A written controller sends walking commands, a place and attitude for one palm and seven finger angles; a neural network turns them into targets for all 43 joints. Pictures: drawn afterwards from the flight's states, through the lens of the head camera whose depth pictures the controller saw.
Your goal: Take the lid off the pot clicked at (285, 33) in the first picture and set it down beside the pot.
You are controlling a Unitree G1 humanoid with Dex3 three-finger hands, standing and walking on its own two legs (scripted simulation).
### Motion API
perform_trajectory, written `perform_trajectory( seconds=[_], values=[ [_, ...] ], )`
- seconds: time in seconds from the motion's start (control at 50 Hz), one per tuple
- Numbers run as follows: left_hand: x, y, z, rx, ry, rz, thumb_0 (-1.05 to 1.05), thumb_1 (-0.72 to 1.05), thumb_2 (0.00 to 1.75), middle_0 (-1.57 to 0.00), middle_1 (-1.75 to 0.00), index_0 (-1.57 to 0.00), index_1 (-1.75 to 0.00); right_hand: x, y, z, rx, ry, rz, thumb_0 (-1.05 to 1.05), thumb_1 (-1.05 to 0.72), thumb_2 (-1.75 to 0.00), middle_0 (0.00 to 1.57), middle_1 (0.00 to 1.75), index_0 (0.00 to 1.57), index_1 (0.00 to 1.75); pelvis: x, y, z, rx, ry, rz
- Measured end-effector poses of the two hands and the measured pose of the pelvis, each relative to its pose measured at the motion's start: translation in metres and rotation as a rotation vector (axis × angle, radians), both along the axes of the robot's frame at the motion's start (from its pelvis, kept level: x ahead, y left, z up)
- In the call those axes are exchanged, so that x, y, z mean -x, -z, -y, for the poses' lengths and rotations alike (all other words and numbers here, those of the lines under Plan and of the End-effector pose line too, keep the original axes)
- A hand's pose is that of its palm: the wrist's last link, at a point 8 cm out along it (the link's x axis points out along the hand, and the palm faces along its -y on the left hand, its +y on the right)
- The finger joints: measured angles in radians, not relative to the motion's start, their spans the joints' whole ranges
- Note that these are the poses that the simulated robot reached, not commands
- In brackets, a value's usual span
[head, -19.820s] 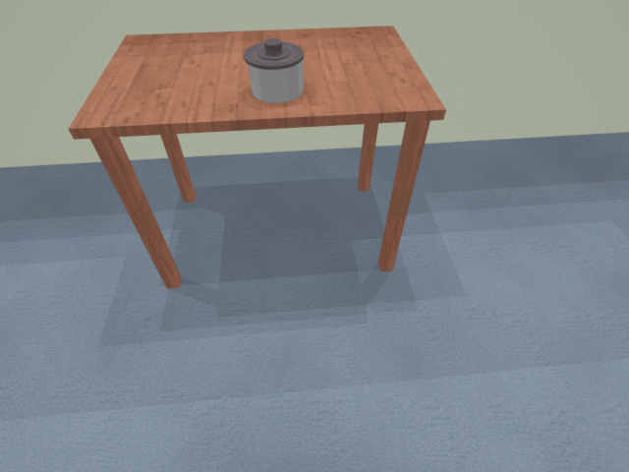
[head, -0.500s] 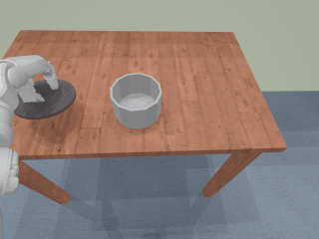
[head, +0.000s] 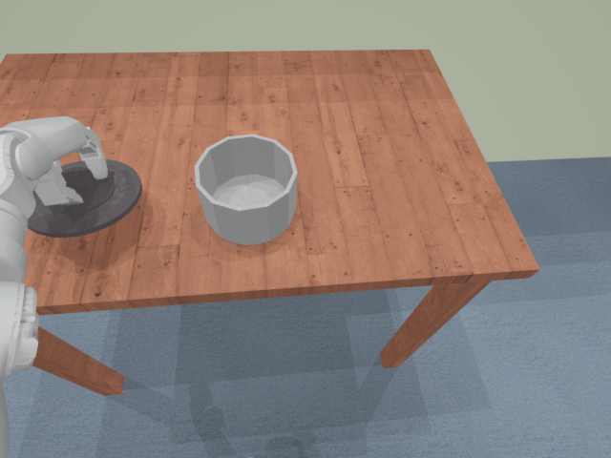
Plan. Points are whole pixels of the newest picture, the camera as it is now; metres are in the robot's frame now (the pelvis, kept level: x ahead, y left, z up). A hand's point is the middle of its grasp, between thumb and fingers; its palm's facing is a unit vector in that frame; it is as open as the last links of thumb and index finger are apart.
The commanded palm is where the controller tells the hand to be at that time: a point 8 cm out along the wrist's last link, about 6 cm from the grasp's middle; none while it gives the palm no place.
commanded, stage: lower the lid onto the table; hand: left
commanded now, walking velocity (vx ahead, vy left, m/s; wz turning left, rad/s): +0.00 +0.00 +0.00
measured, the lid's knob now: (76, 181) +0.48 +0.30 +0.06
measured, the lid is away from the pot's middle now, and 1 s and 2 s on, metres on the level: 0.23 0.24 0.25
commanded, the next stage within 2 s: open the fingers wide in 0.80 s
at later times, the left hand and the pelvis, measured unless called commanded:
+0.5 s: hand (64, 203) +0.44 +0.30 +0.06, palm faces -0.51 -0.10 -0.85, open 7.6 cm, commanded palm +0.49 +0.30 +0.12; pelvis +0.00 +0.00 -0.01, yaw +0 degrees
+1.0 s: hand (70, 210) +0.45 +0.31 +0.03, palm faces -0.48 -0.07 -0.88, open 7.6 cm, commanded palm +0.47 +0.30 +0.09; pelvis -0.01 +0.00 -0.02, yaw -1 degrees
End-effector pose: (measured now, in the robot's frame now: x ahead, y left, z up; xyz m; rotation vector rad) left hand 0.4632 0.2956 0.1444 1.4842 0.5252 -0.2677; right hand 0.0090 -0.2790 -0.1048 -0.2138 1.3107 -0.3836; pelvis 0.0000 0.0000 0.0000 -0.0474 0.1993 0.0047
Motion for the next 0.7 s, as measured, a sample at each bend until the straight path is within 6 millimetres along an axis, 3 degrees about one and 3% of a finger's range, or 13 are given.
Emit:
perform_trajectory(
  seconds=[0.16, 0.7],
  values=[
    [0.0, 0.009, 0.002, 0.005, 0.011, -0.009, -0.04, 0.28, 0.72, -0.72, -0.95, -0.63, -0.91, 0.009, 0.001, 0.001, 0.006, 0.015, -0.027, 0.0, -0.9, -0.9, 0.2, 0.3, 0.2, 0.3, -0.001, 0.001, 0.0, 0.002, 0.002, -0.01],
    [0.01, 0.041, -0.009, 0.018, 0.014, -0.039, -0.04, 0.28, 0.72, -0.73, -0.96, -0.64, -0.91, 0.008, 0.005, 0.006, 0.045, 0.009, -0.031, 0.0, -0.9, -0.9, 0.2, 0.3, 0.2, 0.3, 0.004, 0.01, 0.002, 0.013, 0.003, -0.041]
  ],
)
